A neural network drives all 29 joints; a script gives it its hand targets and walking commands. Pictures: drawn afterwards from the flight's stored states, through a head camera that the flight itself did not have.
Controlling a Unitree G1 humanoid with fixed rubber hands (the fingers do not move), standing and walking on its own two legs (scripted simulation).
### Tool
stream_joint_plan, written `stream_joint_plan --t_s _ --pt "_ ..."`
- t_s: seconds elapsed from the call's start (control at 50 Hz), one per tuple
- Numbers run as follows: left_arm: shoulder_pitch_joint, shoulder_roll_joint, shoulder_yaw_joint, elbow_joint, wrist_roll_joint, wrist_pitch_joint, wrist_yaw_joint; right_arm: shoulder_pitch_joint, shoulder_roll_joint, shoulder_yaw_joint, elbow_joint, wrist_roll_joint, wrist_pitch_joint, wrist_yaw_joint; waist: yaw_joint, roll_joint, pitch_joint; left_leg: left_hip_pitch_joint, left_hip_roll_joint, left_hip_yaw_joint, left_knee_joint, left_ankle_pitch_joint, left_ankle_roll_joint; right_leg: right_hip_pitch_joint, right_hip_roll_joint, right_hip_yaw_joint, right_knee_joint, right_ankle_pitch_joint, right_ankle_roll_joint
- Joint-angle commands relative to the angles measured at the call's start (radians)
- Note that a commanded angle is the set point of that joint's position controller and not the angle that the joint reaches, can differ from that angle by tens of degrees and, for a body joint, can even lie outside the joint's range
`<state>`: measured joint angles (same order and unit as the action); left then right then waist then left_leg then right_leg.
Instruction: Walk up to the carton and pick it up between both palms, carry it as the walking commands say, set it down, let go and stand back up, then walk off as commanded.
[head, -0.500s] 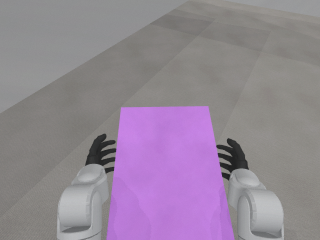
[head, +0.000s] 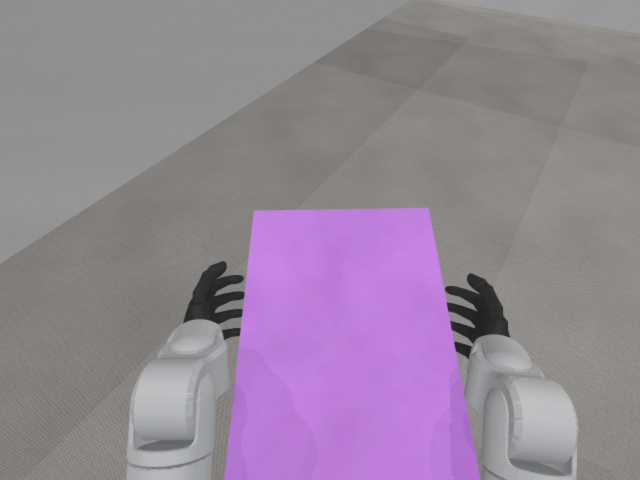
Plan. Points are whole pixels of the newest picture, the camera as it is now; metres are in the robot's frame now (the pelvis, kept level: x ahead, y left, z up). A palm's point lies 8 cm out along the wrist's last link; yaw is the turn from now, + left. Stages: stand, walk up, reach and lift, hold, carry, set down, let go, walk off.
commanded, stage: carry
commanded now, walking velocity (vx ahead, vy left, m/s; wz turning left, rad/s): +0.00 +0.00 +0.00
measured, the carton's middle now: (342, 346) +0.29 -0.01 +0.02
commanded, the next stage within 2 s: none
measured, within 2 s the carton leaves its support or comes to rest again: neither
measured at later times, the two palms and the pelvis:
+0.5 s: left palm (208, 280) +0.34 +0.16 +0.10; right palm (455, 279) +0.35 -0.14 +0.10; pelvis +0.08 +0.00 +0.00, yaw +2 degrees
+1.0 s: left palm (130, 440) +0.15 +0.18 +0.11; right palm (476, 430) +0.17 -0.12 +0.12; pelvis -0.09 +0.02 +0.01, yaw +1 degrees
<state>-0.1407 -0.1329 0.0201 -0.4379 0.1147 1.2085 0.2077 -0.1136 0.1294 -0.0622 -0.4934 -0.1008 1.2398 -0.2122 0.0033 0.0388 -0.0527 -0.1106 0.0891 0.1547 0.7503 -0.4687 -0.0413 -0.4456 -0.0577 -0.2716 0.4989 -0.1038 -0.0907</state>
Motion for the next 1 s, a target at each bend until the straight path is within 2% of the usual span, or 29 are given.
stream_joint_plan --t_s 0.0,0.04,0.06,0.1,0.12,0.14,0.18,0.2,0.24,0.3,0.34,0.42,0.44,0.46,0.48,0.5,0.52,0.58,0.62,0.68,0.72,0.74,0.76,0.78,0.8,0.82,0.88,0.94,0.98 --pt "-0.244 -0.928 -0.533 -0.076 -0.358 -0.003 -0.251 -0.340 0.882 0.628 -0.094 0.379 -0.017 0.243 0.000 -0.193 -0.379 -0.346 -0.021 -0.100 0.239 -0.070 -0.002 0.628 -0.340 0.381 -0.100 0.684 -0.092" --pt "-0.289 -0.976 -0.537 -0.112 -0.359 -0.023 -0.262 -0.371 0.952 0.659 -0.098 0.391 -0.031 0.254 0.003 -0.187 -0.323 -0.271 0.011 -0.095 0.015 -0.070 0.004 0.496 -0.287 0.267 -0.138 0.549 -0.037" --pt "-0.308 -0.997 -0.545 -0.125 -0.367 -0.033 -0.265 -0.376 0.971 0.655 -0.111 0.395 -0.042 0.254 -0.002 -0.189 -0.333 -0.221 -0.008 -0.076 -0.051 -0.056 -0.001 0.479 -0.273 0.231 -0.130 0.598 -0.028" --pt "-0.246 -0.647 -0.212 0.449 -0.121 -0.156 -0.291 -0.316 0.633 0.297 0.486 0.138 -0.171 0.275 -0.002 -0.188 -0.355 -0.224 -0.038 -0.036 -0.076 -0.013 -0.012 0.480 -0.268 0.211 -0.063 0.724 -0.032" --pt "-0.379 -0.965 -0.549 0.098 -0.367 -0.177 -0.292 -0.440 0.975 0.648 0.135 0.392 -0.197 0.271 -0.006 -0.180 -0.364 -0.236 -0.030 -0.034 -0.091 0.060 -0.013 0.471 -0.273 0.190 -0.038 0.761 -0.027" --pt "-0.403 -0.986 -0.549 -0.158 -0.377 -0.188 -0.291 -0.452 0.994 0.641 -0.120 0.389 -0.207 0.269 -0.010 -0.173 -0.372 -0.227 -0.026 -0.031 -0.127 0.147 -0.017 0.454 -0.272 0.174 -0.001 0.783 -0.025" --pt "-0.325 -0.995 -0.572 -0.168 -0.393 -0.143 -0.268 -0.385 0.999 0.652 -0.147 0.403 -0.163 0.251 -0.015 -0.185 -0.402 -0.173 -0.019 -0.009 -0.248 0.377 -0.014 0.432 -0.244 0.145 0.073 0.742 0.015" --pt "-0.273 -0.956 -0.559 -0.150 -0.381 -0.120 -0.260 -0.339 0.963 0.635 -0.126 0.389 -0.140 0.246 -0.014 -0.159 -0.419 -0.120 0.011 -0.024 -0.279 0.554 -0.001 0.396 -0.213 0.130 0.112 0.616 0.052" --pt "-0.222 -0.888 -0.557 -0.141 -0.367 -0.074 -0.253 -0.272 0.893 0.606 -0.082 0.359 -0.102 0.234 -0.013 0.027 -0.432 0.038 0.174 -0.185 -0.154 1.208 0.097 0.203 -0.121 0.103 0.236 0.316 0.110" --pt "-0.237 -0.870 -0.584 -0.143 -0.370 -0.039 -0.248 -0.250 0.852 0.591 -0.071 0.342 -0.075 0.237 -0.021 0.210 -0.310 0.196 0.274 -0.266 -0.177 1.641 0.184 -0.087 0.002 0.097 0.330 -0.397 0.127" --pt "-0.262 -0.892 -0.590 -0.154 -0.382 -0.037 -0.254 -0.279 0.864 0.595 -0.094 0.344 -0.074 0.242 -0.017 0.182 -0.262 0.175 0.275 -0.235 -0.185 1.553 0.179 -0.112 0.000 0.147 0.351 -0.437 0.120" --pt "-0.273 -0.920 -0.599 -0.161 -0.401 -0.030 -0.256 -0.294 0.885 0.598 -0.122 0.349 -0.070 0.243 0.002 0.121 -0.289 0.068 0.194 -0.106 -0.101 1.248 0.124 0.062 0.010 0.100 0.099 -0.140 0.115" --pt "-0.272 -0.915 -0.596 -0.165 -0.401 -0.027 -0.256 -0.277 0.881 0.595 -0.121 0.346 -0.067 0.241 0.002 0.075 -0.298 0.019 0.164 -0.080 -0.062 1.124 0.099 0.145 -0.022 0.108 0.000 0.116 0.109" --pt "-0.275 -0.906 -0.588 -0.165 -0.398 -0.023 -0.258 -0.262 0.871 0.593 -0.119 0.341 -0.065 0.238 -0.006 -0.002 -0.304 -0.086 0.110 -0.061 -0.015 0.795 0.060 0.254 -0.120 0.203 -0.032 0.499 0.078" --pt "-0.255 -0.898 -0.571 -0.141 -0.390 -0.020 -0.259 -0.257 0.855 0.585 -0.116 0.333 -0.058 0.234 -0.001 -0.171 -0.317 -0.272 0.026 -0.028 0.077 0.266 0.007 0.389 -0.289 0.373 0.034 1.086 -0.007" --pt "-0.241 -0.894 -0.559 -0.137 -0.389 -0.017 -0.260 -0.276 0.861 0.602 -0.126 0.350 -0.052 0.232 0.000 -0.310 -0.308 -0.367 -0.041 -0.041 0.192 -0.196 -0.005 0.435 -0.369 0.437 0.033 1.316 -0.093" --pt "-0.231 -0.899 -0.565 -0.146 -0.396 -0.010 -0.263 -0.277 0.882 0.614 -0.112 0.361 -0.044 0.234 -0.005 -0.288 -0.293 -0.392 -0.044 -0.089 0.268 -0.221 -0.007 0.419 -0.383 0.427 0.018 1.258 -0.122" --pt "-0.257 -0.925 -0.572 -0.174 -0.383 -0.017 -0.269 -0.315 0.931 0.649 -0.119 0.383 -0.048 0.246 -0.009 -0.241 -0.294 -0.386 -0.029 -0.107 0.306 -0.062 -0.002 0.347 -0.312 0.321 0.007 0.917 -0.087" --pt "-0.265 -0.939 -0.573 -0.184 -0.374 -0.020 -0.266 -0.331 0.946 0.645 -0.129 0.396 -0.051 0.250 -0.008 -0.212 -0.314 -0.314 -0.040 -0.082 0.192 -0.007 -0.002 0.311 -0.279 0.263 0.006 0.761 -0.059" --pt "-0.236 -0.925 -0.559 -0.185 -0.355 -0.020 -0.255 -0.333 0.936 0.641 -0.136 0.406 -0.048 0.254 0.004 -0.220 -0.318 -0.245 -0.060 -0.059 0.016 0.021 -0.002 0.280 -0.288 0.302 -0.029 0.547 -0.051" --pt "-0.215 -0.906 -0.551 -0.162 -0.346 -0.013 -0.247 -0.309 0.920 0.628 -0.112 0.398 -0.039 0.256 -0.007 -0.201 -0.309 -0.141 -0.044 -0.039 -0.239 0.166 0.004 0.222 -0.257 0.287 -0.029 0.350 -0.014" --pt "-0.221 -0.899 -0.550 -0.148 -0.348 -0.010 -0.243 -0.308 0.919 0.620 -0.099 0.392 -0.036 0.260 -0.009 -0.126 -0.279 -0.083 0.014 -0.110 -0.387 0.232 0.016 0.141 -0.203 0.260 0.016 0.142 0.035" --pt "-0.226 -0.899 -0.557 -0.157 -0.351 -0.006 -0.243 -0.302 0.902 0.607 -0.090 0.383 -0.036 0.262 -0.012 0.163 -0.260 -0.052 0.279 -0.423 -0.477 0.424 0.120 -0.049 -0.082 0.167 0.179 -0.177 0.109" --pt "-0.286 -0.910 -0.573 -0.174 -0.350 -0.007 -0.244 -0.317 0.922 0.606 -0.084 0.383 -0.036 0.268 -0.022 0.274 -0.203 -0.157 0.420 -0.510 -0.477 0.721 0.242 -0.090 0.034 0.162 0.480 -0.531 0.133" --pt "-0.286 -0.930 -0.590 -0.166 -0.363 -0.007 -0.245 -0.324 0.922 0.605 -0.101 0.379 -0.034 0.273 -0.013 0.173 -0.216 -0.161 0.393 -0.447 -0.417 0.884 0.233 -0.062 0.045 0.296 0.660 -0.525 0.117" --pt "-0.297 -0.954 -0.612 -0.158 -0.378 -0.009 -0.250 -0.330 0.921 0.602 -0.104 0.368 -0.037 0.277 -0.009 0.110 -0.214 -0.168 0.327 -0.322 -0.385 0.882 0.191 -0.064 0.038 0.316 0.735 -0.460 0.110" --pt "-0.344 -0.982 -0.658 -0.169 -0.412 -0.004 -0.250 -0.351 0.921 0.585 -0.125 0.361 -0.042 0.279 -0.003 0.126 -0.240 -0.099 0.200 -0.159 -0.329 0.761 0.130 -0.081 0.047 0.267 0.757 -0.328 0.135" --pt "-0.345 -0.961 -0.647 -0.158 -0.421 0.015 -0.240 -0.305 0.890 0.549 -0.092 0.344 -0.027 0.266 -0.003 0.165 -0.232 -0.075 0.187 -0.203 -0.407 0.492 0.109 -0.029 0.052 0.200 0.515 -0.366 0.134" --pt "-0.318 -0.934 -0.625 -0.124 -0.416 0.030 -0.237 -0.266 0.865 0.534 -0.061 0.328 -0.019 0.256 -0.007 0.194 -0.233 -0.056 0.217 -0.271 -0.466 0.409 0.121 0.011 0.063 0.169 0.365 -0.427 0.119"
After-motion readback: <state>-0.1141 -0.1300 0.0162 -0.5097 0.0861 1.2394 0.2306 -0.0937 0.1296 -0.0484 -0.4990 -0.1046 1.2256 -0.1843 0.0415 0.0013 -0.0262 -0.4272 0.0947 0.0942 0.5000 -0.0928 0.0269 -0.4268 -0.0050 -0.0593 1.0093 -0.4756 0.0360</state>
